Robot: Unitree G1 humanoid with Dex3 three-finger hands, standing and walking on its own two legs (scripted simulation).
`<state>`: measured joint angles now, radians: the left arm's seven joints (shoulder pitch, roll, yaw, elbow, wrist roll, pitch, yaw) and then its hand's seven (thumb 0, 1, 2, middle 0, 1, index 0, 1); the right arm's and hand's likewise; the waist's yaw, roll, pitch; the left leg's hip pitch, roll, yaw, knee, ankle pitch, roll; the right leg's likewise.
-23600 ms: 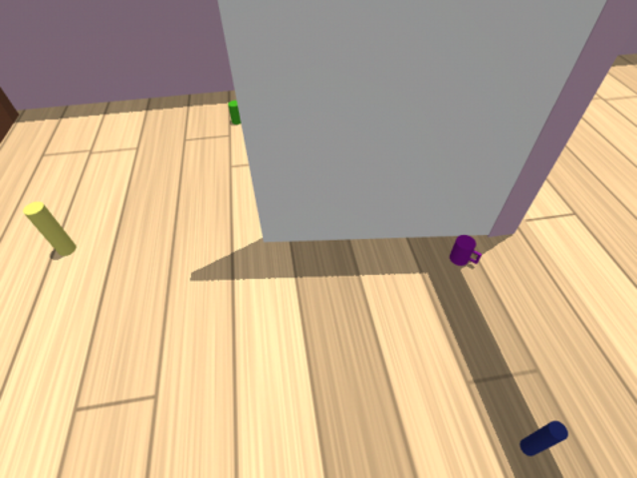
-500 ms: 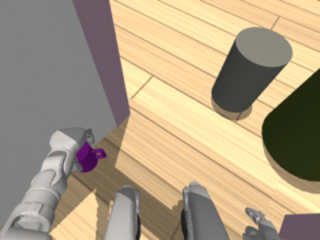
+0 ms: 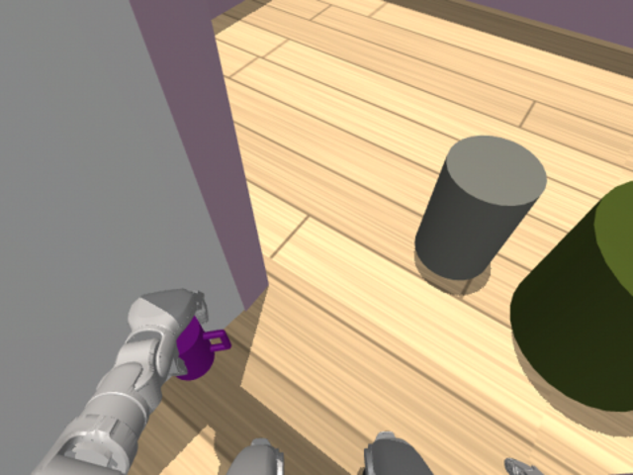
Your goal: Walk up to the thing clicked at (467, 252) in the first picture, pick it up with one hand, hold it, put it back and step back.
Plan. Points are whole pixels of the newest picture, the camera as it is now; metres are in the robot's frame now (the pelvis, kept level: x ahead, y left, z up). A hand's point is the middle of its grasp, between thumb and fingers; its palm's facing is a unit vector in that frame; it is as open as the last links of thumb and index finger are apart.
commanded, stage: lift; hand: left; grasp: from above
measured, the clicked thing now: (194, 344) +0.33 +0.20 -0.15
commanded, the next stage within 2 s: hold in 0.22 s
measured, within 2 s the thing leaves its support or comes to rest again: neither
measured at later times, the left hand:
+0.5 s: hand (165, 322) +0.33 +0.22 -0.04, palm faces -0.47 -0.07 -0.88, open 9.8 cm
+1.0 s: hand (158, 322) +0.31 +0.21 -0.01, palm faces -0.48 -0.06 -0.88, open 9.7 cm
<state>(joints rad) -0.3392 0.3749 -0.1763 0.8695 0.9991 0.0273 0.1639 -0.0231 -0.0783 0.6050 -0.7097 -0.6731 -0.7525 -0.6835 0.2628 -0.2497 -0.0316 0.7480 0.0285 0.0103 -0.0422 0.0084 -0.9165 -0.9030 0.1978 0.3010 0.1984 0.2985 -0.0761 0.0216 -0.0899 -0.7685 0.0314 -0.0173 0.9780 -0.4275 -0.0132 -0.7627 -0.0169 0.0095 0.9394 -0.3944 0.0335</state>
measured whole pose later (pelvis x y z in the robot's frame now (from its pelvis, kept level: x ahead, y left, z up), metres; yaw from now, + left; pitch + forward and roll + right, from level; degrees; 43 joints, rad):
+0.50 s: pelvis +0.02 +0.00 +0.04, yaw +0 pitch +6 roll +0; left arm -0.31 0.36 -0.21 0.85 1.01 0.02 0.12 -0.02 -0.10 0.69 -0.68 -0.70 -0.71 -0.73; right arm 0.23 -0.25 -0.05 0.74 0.04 0.03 -0.04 0.01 -0.91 -0.90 0.20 0.30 0.20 0.30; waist -0.05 0.02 -0.05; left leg -0.47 0.02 0.01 0.70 -0.34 -0.01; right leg -0.47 -0.03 0.03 0.68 -0.31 0.04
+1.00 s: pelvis +0.02 +0.00 +0.05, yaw -1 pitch +3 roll +0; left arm -0.27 0.37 -0.22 0.75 1.00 0.02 0.03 -0.01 -0.06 0.64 -0.67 -0.69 -0.71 -0.71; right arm 0.22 -0.25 -0.04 0.71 0.05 0.05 -0.04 0.01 -0.91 -0.90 0.20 0.30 0.20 0.30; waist -0.02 0.03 -0.03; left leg -0.35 0.02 0.02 0.59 -0.29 -0.01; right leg -0.37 -0.03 0.04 0.57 -0.26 0.04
